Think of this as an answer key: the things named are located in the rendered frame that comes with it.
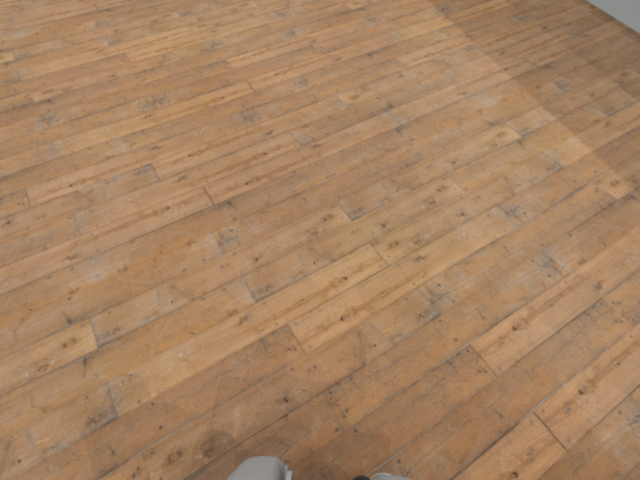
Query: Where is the left robot thigh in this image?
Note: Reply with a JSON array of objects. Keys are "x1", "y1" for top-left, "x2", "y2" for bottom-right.
[{"x1": 227, "y1": 456, "x2": 293, "y2": 480}]

